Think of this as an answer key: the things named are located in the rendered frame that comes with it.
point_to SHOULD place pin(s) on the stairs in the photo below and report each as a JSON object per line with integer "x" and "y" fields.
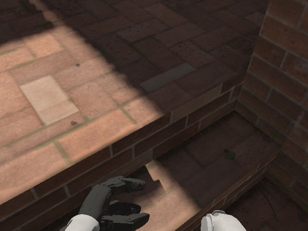
{"x": 199, "y": 158}

